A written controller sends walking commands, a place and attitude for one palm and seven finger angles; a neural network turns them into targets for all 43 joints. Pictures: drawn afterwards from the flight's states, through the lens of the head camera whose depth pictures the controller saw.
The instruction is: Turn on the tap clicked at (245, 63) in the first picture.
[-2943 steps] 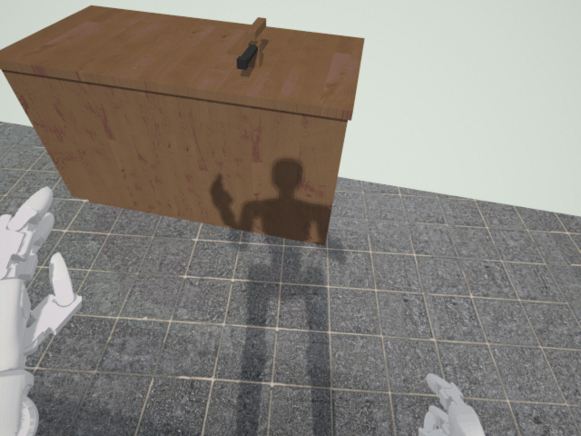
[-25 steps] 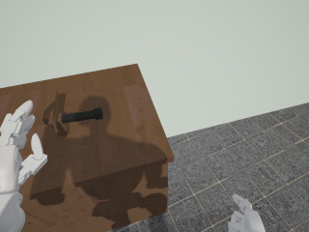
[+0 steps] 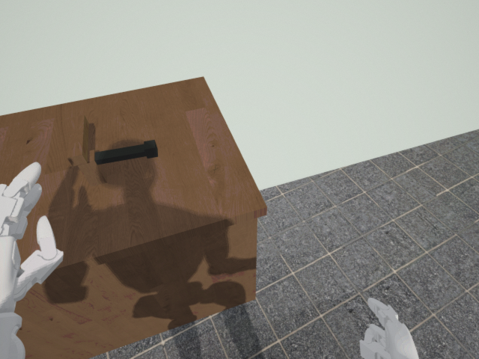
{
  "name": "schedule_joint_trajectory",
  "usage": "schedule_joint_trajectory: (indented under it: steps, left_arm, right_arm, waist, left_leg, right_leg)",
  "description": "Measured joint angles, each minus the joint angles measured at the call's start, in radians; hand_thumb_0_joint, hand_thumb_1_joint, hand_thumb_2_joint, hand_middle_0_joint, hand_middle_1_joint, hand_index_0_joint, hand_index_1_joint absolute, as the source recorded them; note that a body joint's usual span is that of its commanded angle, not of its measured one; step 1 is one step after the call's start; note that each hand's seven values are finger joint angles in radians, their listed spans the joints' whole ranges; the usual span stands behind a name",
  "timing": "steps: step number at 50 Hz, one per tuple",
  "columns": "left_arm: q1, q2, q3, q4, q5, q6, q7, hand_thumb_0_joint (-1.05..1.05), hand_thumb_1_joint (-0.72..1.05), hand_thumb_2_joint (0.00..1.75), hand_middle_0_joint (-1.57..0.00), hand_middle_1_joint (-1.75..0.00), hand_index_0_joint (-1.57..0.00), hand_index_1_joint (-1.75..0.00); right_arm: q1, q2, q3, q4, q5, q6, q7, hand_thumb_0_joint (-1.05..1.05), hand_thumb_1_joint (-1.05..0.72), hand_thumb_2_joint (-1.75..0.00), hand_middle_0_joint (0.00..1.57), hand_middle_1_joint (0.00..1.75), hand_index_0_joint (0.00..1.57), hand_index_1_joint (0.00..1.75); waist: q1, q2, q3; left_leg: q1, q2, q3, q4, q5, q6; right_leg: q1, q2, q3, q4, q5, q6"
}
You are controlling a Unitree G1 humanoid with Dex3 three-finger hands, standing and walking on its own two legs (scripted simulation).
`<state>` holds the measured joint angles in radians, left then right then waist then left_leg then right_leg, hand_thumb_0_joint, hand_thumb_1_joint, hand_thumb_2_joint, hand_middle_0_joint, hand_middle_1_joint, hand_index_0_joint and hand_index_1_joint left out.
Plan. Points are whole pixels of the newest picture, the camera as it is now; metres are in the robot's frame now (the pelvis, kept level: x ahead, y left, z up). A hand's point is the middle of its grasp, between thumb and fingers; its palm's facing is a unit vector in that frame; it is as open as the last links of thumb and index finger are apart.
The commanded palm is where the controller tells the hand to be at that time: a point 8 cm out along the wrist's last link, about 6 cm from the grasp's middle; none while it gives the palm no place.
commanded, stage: step back with the hand held close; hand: left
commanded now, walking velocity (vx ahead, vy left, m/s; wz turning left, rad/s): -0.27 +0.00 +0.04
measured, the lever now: (151, 149) +0.53 +0.25 +0.03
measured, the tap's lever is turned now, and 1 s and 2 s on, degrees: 85 85 85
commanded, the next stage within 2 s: stop stepping back and stand still in 0.76 s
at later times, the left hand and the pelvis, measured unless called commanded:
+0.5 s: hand (3, 331) +0.12 +0.25 +0.17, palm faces +0.47 -0.76 -0.45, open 7.4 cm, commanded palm +0.05 +0.29 +0.18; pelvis -0.08 -0.01 -0.01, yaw +7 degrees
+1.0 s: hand out of the picture +0.04 +0.21 +0.16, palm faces +0.31 -0.81 -0.50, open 7.4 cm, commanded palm -0.02 +0.25 +0.18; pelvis -0.18 -0.03 +0.00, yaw +0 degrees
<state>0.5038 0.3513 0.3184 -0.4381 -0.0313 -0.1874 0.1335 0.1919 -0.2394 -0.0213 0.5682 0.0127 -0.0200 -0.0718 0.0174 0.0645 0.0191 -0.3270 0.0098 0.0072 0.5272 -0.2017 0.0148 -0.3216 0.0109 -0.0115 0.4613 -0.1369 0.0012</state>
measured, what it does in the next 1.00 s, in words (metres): walks backwards: right foot, then left foot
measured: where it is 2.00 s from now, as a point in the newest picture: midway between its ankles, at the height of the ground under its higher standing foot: outside the picture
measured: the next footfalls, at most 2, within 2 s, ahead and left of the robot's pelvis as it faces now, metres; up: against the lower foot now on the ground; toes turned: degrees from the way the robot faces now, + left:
right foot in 0.64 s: -0.08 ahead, -0.12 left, +0.00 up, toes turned +5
left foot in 0.88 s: -0.11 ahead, +0.10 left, +0.01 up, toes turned +1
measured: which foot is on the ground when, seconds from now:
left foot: down 0.00-0.66, up 0.68-0.86, down 0.88-1.00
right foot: down 0.00-0.44, up 0.46-0.62, down 0.64-1.00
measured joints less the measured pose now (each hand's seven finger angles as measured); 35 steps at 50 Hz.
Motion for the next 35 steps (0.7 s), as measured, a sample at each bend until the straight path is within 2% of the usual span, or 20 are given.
schedule_joint_trajectory:
  steps: [4, 8, 11, 15, 19, 22, 23, 26, 28, 31, 32, 33, 35]
  left_arm:
    - [-0.01, -0.008, -0.007, 0.001, 0.016, -0.007, 0.006, 0.01, 0.89, 0.9, -0.21, -0.3, -0.21, -0.3]
    - [-0.039, 0.009, 0.013, 0.001, 0.037, -0.02, 0.005, 0.01, 0.89, 0.9, -0.21, -0.3, -0.21, -0.3]
    - [-0.056, 0.017, 0.032, -0.002, 0.046, -0.034, 0.0, 0.01, 0.89, 0.9, -0.21, -0.3, -0.21, -0.3]
    - [-0.032, 0.0, 0.043, -0.035, 0.031, -0.042, 0.0, 0.01, 0.89, 0.9, -0.21, -0.3, -0.21, -0.3]
    - [-0.013, -0.012, 0.013, -0.076, 0.014, -0.031, 0.01, 0.01, 0.89, 0.9, -0.21, -0.3, -0.21, -0.3]
    - [-0.029, 0.004, 0.008, -0.08, 0.014, -0.031, 0.014, 0.01, 0.88, 0.9, -0.21, -0.3, -0.21, -0.3]
    - [-0.035, 0.011, 0.015, -0.074, 0.019, -0.034, 0.015, 0.01, 0.88, 0.9, -0.21, -0.3, -0.21, -0.3]
    - [-0.061, 0.036, 0.044, -0.053, 0.033, -0.03, 0.01, 0.01, 0.88, 0.9, -0.21, -0.3, -0.22, -0.3]
    - [-0.058, 0.04, 0.066, -0.042, 0.023, -0.034, 0.009, 0.01, 0.88, 0.9, -0.21, -0.3, -0.22, -0.3]
    - [-0.029, 0.015, 0.082, -0.043, 0.0, -0.031, 0.015, 0.01, 0.89, 0.9, -0.21, -0.3, -0.21, -0.3]
    - [-0.028, 0.004, 0.078, -0.045, -0.002, -0.03, 0.013, 0.01, 0.89, 0.9, -0.21, -0.3, -0.21, -0.3]
    - [-0.042, -0.021, 0.059, -0.039, 0.001, -0.029, 0.008, 0.01, 0.89, 0.9, -0.21, -0.3, -0.21, -0.3]
    - [-0.071, -0.05, 0.005, -0.037, 0.005, -0.019, 0.002, 0.01, 0.89, 0.9, -0.21, -0.3, -0.21, -0.3]
  right_arm:
    - [0.012, 0.003, 0.006, 0.006, -0.004, -0.018, -0.003, 0.01, -0.91, -0.89, 0.2, 0.3, 0.2, 0.3]
    - [0.029, 0.016, 0.008, 0.001, -0.004, -0.036, -0.005, 0.01, -0.91, -0.89, 0.2, 0.3, 0.2, 0.3]
    - [0.039, 0.023, 0.008, 0.002, -0.004, -0.048, -0.001, 0.01, -0.91, -0.89, 0.2, 0.3, 0.2, 0.3]
    - [0.026, 0.023, 0.002, 0.024, -0.009, -0.052, 0.013, 0.01, -0.91, -0.89, 0.21, 0.3, 0.2, 0.3]
    - [0.004, 0.014, -0.005, 0.045, -0.017, -0.046, 0.03, 0.01, -0.91, -0.89, 0.21, 0.3, 0.2, 0.3]
    - [-0.011, 0.013, -0.005, 0.035, -0.016, -0.042, 0.024, 0.01, -0.91, -0.89, 0.2, 0.3, 0.2, 0.3]
    - [-0.014, 0.013, -0.005, 0.027, -0.016, -0.043, 0.019, 0.01, -0.91, -0.89, 0.2, 0.3, 0.2, 0.3]
    - [-0.003, 0.027, -0.019, 0.012, -0.016, -0.059, 0.012, 0.01, -0.91, -0.89, 0.2, 0.3, 0.2, 0.3]
    - [0.002, 0.043, -0.023, 0.025, -0.013, -0.068, 0.021, 0.01, -0.91, -0.89, 0.2, 0.3, 0.2, 0.3]
    - [-0.005, 0.058, -0.005, 0.04, -0.017, -0.087, 0.03, 0.01, -0.91, -0.89, 0.2, 0.3, 0.2, 0.3]
    - [-0.013, 0.06, 0.002, 0.043, -0.019, -0.094, 0.031, 0.01, -0.91, -0.89, 0.2, 0.3, 0.2, 0.3]
    - [-0.028, 0.054, 0.005, 0.053, -0.022, -0.097, 0.031, 0.01, -0.91, -0.89, 0.2, 0.3, 0.2, 0.3]
    - [-0.043, 0.055, 0.004, 0.074, -0.018, -0.09, 0.034, 0.01, -0.91, -0.89, 0.2, 0.3, 0.2, 0.3]
  waist:
    - [-0.003, -0.002, 0.002]
    - [-0.018, -0.013, 0.017]
    - [-0.031, -0.017, 0.026]
    - [-0.014, -0.021, 0.024]
    - [-0.004, -0.042, 0.019]
    - [-0.013, -0.059, 0.028]
    - [-0.017, -0.055, 0.032]
    - [-0.038, -0.023, 0.033]
    - [-0.024, -0.025, 0.018]
    - [0.014, -0.036, -0.004]
    - [0.028, -0.035, -0.004]
    - [0.037, -0.009, 0.011]
    - [0.044, 0.001, 0.027]
  left_leg:
    - [-0.027, 0.0, -0.005, 0.02, 0.007, 0.008]
    - [-0.047, -0.005, -0.014, 0.042, 0.013, 0.016]
    - [-0.068, 0.001, -0.007, 0.079, -0.007, 0.017]
    - [-0.104, 0.01, 0.01, 0.135, -0.131, 0.008]
    - [-0.092, -0.003, 0.014, 0.147, -0.173, -0.003]
    - [-0.095, -0.003, 0.03, 0.098, -0.07, 0.001]
    - [-0.102, 0.004, 0.034, 0.096, -0.045, 0.007]
    - [-0.121, 0.047, 0.035, 0.079, 0.076, 0.018]
    - [-0.127, 0.058, 0.043, 0.066, 0.086, -0.002]
    - [-0.136, 0.074, 0.08, 0.034, 0.107, -0.018]
    - [-0.145, 0.083, 0.092, 0.033, 0.115, -0.024]
    - [-0.152, 0.103, 0.085, 0.04, 0.105, -0.027]
    - [-0.158, 0.092, 0.062, 0.091, -0.012, -0.035]
  right_leg:
    - [-0.021, -0.001, -0.006, 0.015, -0.005, 0.009]
    - [-0.037, 0.012, 0.015, 0.057, -0.02, 0.024]
    - [-0.047, 0.016, 0.02, 0.1, -0.025, 0.008]
    - [-0.07, 0.011, 0.015, 0.114, -0.02, -0.013]
    - [-0.092, -0.002, 0.03, 0.102, 0.009, -0.009]
    - [-0.115, -0.014, 0.031, 0.107, 0.012, 0.003]
    - [-0.127, -0.006, 0.035, 0.129, -0.032, 0.012]
    - [-0.137, 0.038, 0.034, 0.344, -0.163, 0.035]
    - [-0.098, 0.048, 0.03, 0.415, -0.238, 0.036]
    - [0.018, 0.035, 0.022, 0.285, -0.285, 0.027]
    - [0.058, 0.033, 0.021, 0.197, -0.274, 0.012]
    - [0.067, 0.054, 0.015, 0.162, -0.258, -0.014]
    - [0.068, 0.065, 0.016, 0.128, -0.2, -0.045]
